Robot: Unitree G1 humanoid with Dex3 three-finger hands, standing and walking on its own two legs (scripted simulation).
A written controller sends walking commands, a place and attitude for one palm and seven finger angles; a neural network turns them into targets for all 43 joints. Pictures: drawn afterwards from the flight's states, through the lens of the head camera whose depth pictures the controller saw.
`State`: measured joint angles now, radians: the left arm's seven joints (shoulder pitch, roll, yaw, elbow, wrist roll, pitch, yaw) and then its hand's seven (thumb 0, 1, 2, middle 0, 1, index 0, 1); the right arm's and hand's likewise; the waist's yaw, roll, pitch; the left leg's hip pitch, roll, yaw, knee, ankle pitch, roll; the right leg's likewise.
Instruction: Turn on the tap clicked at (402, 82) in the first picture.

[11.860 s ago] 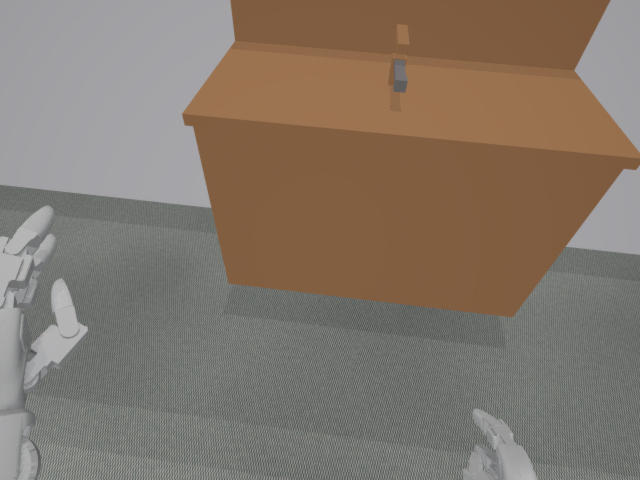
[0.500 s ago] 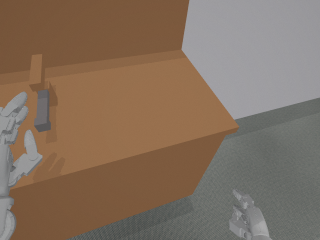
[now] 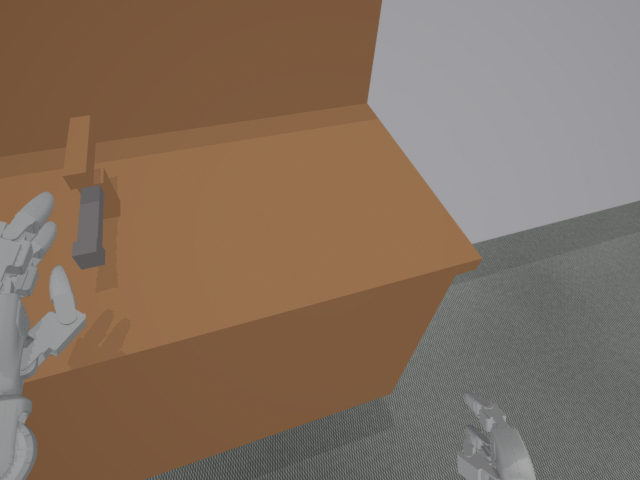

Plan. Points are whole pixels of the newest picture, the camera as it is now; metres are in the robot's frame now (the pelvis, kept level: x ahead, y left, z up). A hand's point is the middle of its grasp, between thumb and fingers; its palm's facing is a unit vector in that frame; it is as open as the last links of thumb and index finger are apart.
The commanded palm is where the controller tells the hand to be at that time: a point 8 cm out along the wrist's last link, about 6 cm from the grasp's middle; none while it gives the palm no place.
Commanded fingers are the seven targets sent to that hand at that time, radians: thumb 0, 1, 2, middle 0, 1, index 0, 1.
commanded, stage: look again from close up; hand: left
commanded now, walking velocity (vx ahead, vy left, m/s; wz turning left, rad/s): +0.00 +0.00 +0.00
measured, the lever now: (89, 253) +0.35 +0.34 +0.07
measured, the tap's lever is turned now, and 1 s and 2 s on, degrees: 0 0 0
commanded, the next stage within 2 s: turn the palm inward beside the body in 0.04 s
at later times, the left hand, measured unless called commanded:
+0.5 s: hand (97, 364) +0.18 +0.22 +0.13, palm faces +0.43 -0.83 -0.35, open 7.4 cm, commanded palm +0.15 +0.27 +0.16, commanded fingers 0.00 0.90 0.90 -0.20 -0.30 -0.20 -0.30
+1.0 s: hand (115, 352) +0.20 +0.22 +0.13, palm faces +0.51 -0.81 -0.30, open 7.4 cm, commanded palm +0.15 +0.25 +0.15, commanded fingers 0.00 0.90 0.90 -0.20 -0.30 -0.20 -0.30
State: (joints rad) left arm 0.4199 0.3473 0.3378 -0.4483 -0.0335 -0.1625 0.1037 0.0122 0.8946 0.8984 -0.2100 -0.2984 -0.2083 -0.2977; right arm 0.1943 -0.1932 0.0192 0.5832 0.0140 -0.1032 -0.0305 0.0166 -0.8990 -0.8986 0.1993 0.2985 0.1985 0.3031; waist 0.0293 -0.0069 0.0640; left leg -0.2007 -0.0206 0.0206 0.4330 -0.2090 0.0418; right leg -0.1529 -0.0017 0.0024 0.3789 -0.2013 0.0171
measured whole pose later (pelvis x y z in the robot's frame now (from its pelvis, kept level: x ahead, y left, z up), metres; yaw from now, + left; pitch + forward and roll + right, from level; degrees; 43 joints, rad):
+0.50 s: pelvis -0.03 -0.04 -0.02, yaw +2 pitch -2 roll +0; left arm 0.36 0.36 0.29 -0.38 -0.06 -0.08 0.11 0.01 0.89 0.90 -0.21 -0.30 -0.21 -0.30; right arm 0.16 -0.22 0.02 0.62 -0.01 -0.14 -0.02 0.02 -0.90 -0.90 0.20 0.30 0.20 0.30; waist 0.05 0.00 0.00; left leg -0.34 -0.01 -0.02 0.63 -0.26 0.00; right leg -0.31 0.01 -0.04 0.64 -0.31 -0.03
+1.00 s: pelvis +0.01 -0.06 -0.02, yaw +3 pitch +2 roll +0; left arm 0.42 0.32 0.35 -0.38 -0.16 0.00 0.10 0.01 0.90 0.90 -0.21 -0.30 -0.21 -0.30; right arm 0.22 -0.26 0.01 0.66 0.02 -0.19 -0.09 0.02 -0.90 -0.90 0.20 0.30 0.20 0.30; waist 0.07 0.04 -0.06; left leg -0.37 0.01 -0.06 0.68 -0.34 -0.04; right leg -0.33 0.03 -0.08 0.68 -0.38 -0.06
